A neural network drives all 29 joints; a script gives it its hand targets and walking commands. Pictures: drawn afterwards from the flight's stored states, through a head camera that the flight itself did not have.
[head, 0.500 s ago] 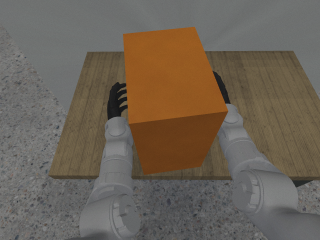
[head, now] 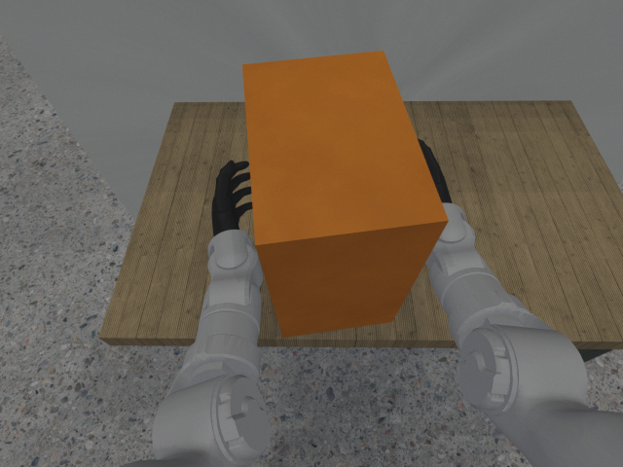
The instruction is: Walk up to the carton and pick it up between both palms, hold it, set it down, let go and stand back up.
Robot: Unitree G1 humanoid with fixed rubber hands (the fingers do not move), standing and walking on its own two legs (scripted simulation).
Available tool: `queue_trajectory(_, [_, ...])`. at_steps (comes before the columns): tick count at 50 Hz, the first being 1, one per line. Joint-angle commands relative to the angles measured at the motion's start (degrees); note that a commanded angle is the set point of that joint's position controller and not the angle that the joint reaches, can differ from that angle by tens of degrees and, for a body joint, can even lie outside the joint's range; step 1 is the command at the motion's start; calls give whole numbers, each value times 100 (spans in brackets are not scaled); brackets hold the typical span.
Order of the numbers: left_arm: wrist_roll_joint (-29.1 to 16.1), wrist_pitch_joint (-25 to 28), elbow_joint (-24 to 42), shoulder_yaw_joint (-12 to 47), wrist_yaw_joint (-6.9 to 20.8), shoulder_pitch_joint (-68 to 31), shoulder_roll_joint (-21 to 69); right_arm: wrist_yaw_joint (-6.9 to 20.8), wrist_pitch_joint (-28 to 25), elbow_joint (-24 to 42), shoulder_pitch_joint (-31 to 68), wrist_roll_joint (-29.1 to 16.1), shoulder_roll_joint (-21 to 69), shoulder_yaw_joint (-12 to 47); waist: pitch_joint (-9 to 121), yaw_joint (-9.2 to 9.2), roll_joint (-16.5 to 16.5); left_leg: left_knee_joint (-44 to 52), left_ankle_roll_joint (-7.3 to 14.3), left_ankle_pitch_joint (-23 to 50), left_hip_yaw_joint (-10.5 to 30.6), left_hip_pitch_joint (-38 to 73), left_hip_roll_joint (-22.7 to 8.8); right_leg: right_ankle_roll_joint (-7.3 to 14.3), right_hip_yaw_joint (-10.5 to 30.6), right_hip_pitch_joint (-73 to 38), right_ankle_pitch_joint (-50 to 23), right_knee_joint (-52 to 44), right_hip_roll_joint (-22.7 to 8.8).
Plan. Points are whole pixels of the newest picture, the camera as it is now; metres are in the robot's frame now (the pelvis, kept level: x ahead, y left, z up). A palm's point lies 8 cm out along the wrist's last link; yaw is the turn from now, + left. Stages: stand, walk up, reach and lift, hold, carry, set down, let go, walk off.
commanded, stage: reach and lift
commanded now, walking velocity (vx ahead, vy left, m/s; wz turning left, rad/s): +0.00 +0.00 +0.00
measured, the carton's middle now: (327, 210) +0.44 +0.02 +0.03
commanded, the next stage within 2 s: none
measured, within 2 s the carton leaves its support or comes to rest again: leaves its support in 0.02 s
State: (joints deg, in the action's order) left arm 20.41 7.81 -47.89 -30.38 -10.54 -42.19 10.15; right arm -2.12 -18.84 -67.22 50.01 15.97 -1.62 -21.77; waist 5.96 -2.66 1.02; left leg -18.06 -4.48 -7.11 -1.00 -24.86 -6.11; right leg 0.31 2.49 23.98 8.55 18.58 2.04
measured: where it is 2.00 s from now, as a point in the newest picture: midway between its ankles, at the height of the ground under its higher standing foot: outside the picture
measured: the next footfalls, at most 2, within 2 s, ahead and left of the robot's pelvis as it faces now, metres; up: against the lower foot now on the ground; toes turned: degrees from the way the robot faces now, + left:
none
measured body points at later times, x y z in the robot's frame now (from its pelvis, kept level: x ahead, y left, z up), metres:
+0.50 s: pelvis -0.03 +0.00 +0.00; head +0.04 +0.01 +0.44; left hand +0.39 +0.17 +0.05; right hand +0.43 -0.10 +0.07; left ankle +0.00 +0.17 -0.74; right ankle -0.01 -0.11 -0.74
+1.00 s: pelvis -0.02 +0.01 +0.00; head -0.01 +0.00 +0.45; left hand +0.40 +0.17 +0.11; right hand +0.43 -0.09 +0.12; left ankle +0.00 +0.17 -0.74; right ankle -0.01 -0.11 -0.74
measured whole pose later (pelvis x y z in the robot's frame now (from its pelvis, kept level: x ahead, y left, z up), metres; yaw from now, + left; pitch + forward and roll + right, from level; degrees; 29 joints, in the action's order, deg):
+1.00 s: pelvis -0.02 +0.01 +0.00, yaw +2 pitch +10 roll -1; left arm 8.1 -4.4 -52.3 -18.2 -13.1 -46.6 2.9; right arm -7.2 -5.9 -65.8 52.0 -1.4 -3.9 -8.0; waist 9.6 -2.8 -1.6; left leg -21.0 -4.2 -7.3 1.0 -23.3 -5.9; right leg -0.2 0.6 20.0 7.6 18.1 1.8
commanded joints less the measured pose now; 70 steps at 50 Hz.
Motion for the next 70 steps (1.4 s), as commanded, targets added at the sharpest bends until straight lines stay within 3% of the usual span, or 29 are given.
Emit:
queue_trajectory(1, [264, 480, -11, 1817, 708, -3271, 2950, 514, -677, 220, 3291, 472, 3216, 1475, 3573, -186, 76, -176, 282, 2101, -775, 908, 427, -207, -629, -2580, -4266, 513, -81])
queue_trajectory(9, [436, 832, -254, 1654, 685, -3616, 2858, 433, -1155, -102, 3627, 756, 3085, 1243, 3782, -206, 145, -73, 319, 1917, -807, 1006, 420, -152, -707, -2291, -3712, 321, -30])
queue_trajectory(16, [292, 742, -192, 1726, 639, -3927, 2697, 425, -1027, -344, 3702, 807, 2974, 991, 3924, -203, 82, -13, 368, 1435, -845, 1307, 446, -77, -761, -1782, -2655, 72, -5])
queue_trajectory(27, [-697, 457, 247, 2817, 464, -4862, 3025, 374, -425, 292, 4157, 12, 3251, 1566, 4648, -51, -213, -362, 197, 1496, -655, 1774, 496, -49, -800, -1226, -2067, 92, 62])
queue_trajectory(37, [-1026, 320, -48, 2956, 522, -5091, 3199, 303, -76, 525, 4424, -460, 3539, 2088, 4585, 2, -66, -517, 153, 1608, -443, 1784, 563, -181, -738, -1433, -2493, 182, 78])
queue_trajectory(45, [-1146, -426, 329, 2992, 596, -5088, 3255, 193, 681, 1093, 4499, -1225, 3716, 2632, 4024, -22, 56, -535, 174, 1770, -311, 2087, 627, -318, -609, -1706, -2686, 94, 141])
queue_trajectory(51, [-1309, -1196, 1297, 3247, 565, -5292, 3352, 108, 1345, 2015, 4843, -1961, 3801, 3068, 3964, -2, -8, -645, 111, 2012, -165, 2603, 699, -382, -541, -1814, -2620, -22, 229])
queue_trajectory(59, [-1234, -2149, 1940, 3281, 711, -5174, 3161, -79, 2137, 2376, 4822, -2461, 3680, 3094, 3164, 263, -6, -443, 94, 1706, 0, 3107, 772, -413, -560, -1823, -2057, -292, 244])
queue_trajectory(70, [-1153, -2949, 2745, 3570, 916, -5047, 3089, -221, 2563, 2620, 4722, -2847, 3466, 3164, 2554, 591, -497, -420, -66, 1761, 107, 3460, 808, -401, -618, -1826, -1706, -413, 245])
